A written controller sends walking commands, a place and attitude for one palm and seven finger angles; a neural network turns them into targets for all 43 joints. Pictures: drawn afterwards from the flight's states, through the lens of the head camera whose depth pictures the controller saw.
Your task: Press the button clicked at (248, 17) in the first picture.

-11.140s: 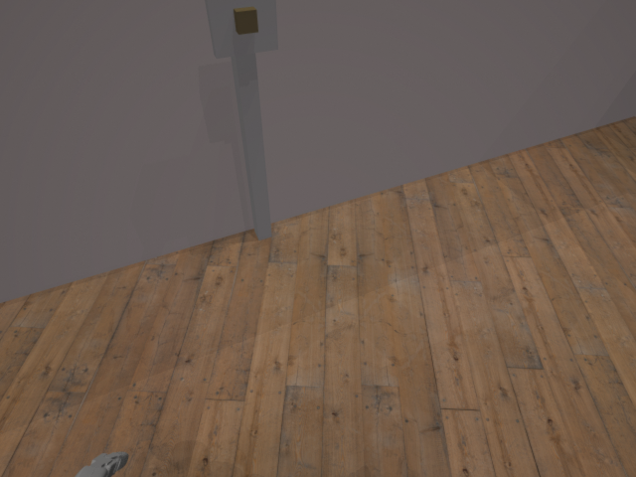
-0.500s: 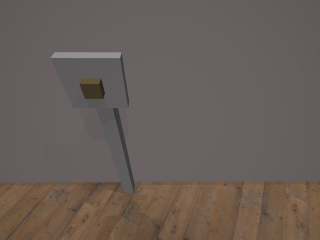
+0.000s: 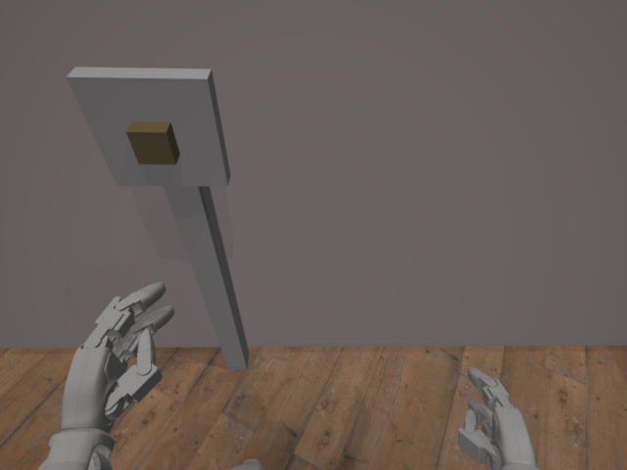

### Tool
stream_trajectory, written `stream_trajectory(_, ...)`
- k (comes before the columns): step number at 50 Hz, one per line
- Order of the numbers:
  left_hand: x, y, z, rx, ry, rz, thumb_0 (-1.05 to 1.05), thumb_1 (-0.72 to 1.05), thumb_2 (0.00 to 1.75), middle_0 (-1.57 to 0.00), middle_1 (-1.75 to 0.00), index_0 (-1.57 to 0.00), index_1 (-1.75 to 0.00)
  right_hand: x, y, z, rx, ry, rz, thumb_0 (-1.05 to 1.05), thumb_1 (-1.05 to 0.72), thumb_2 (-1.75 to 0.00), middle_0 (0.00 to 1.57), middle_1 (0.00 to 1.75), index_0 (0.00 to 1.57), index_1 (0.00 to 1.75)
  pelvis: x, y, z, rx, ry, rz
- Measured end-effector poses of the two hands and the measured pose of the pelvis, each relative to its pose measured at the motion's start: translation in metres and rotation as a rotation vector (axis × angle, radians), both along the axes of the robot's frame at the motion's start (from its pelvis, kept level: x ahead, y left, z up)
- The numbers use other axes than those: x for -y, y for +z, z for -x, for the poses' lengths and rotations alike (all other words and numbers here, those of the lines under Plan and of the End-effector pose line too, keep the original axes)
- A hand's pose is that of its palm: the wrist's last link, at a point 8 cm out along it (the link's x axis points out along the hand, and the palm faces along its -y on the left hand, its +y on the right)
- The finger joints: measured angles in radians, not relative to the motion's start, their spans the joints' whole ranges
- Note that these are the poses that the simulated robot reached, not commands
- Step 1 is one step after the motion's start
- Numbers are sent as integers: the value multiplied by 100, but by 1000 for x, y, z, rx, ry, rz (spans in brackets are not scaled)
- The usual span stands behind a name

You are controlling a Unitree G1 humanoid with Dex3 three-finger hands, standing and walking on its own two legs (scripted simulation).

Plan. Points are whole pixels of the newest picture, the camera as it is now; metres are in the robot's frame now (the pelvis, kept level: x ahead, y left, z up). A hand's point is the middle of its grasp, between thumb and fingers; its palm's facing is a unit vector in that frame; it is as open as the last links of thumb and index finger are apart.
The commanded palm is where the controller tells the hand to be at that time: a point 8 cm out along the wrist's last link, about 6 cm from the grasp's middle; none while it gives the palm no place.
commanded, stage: raise the hand and make a fist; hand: left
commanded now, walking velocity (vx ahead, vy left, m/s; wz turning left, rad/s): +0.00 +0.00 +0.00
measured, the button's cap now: (155, 142) +0.51 +0.25 +0.16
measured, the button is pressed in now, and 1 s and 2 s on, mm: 0 0 0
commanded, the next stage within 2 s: aim a knuckle at the button in 1.70 s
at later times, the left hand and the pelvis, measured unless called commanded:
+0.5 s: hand (149, 375) +0.22 +0.20 +0.05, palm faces +0.04 -1.00 -0.02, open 3.2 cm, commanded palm +0.18 +0.26 +0.07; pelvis +0.02 -0.01 -0.01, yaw +0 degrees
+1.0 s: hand (93, 342) +0.22 +0.23 +0.12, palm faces +0.09 -0.99 -0.06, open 3.1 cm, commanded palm +0.19 +0.28 +0.13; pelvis +0.01 +0.03 +0.01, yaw +1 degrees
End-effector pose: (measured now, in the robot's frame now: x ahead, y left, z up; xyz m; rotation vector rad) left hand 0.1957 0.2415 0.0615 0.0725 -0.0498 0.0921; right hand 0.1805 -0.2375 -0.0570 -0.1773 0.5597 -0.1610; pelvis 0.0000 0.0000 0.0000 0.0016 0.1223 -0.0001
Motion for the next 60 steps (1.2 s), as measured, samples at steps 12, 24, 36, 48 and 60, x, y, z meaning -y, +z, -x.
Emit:
stream_trajectory(12, -16, -31, 75, -45, 122, -5, 3, 90, 90, -71, -86, -71, -85, 14, -15, -25, 33, 73, 102, 1, -90, -90, 20, 30, 20, 30, 18, -33, 0, -38, 38, 46)
stream_trajectory(24, -5, -9, -4, -202, -80, 60, 2, 90, 90, -103, -122, -103, -121, -3, -33, 22, -103, -82, -43, 1, -90, -90, 20, 30, 20, 30, 8, -11, -14, -31, 0, 19)
stream_trajectory(36, -25, 19, 7, -43, -42, 14, 2, 91, 90, -126, -146, -126, -146, -3, -16, 13, -102, -22, 57, 2, -90, -90, 20, 30, 20, 30, -14, -5, -15, -16, 20, 43)
stream_trajectory(48, -45, 60, -2, 39, 5, -2, 2, 90, 90, -129, -150, -129, -149, -46, 18, -19, 56, 59, 3, 1, -90, -90, 20, 30, 20, 30, -25, 6, -15, 38, 22, 46)
stream_trajectory(60, -44, 77, -5, 1, -20, -19, 2, 90, 90, -130, -150, -130, -150, -53, 22, -8, 36, 102, 0, 1, -90, -90, 20, 30, 21, 30, -23, 15, -9, 86, 29, 41)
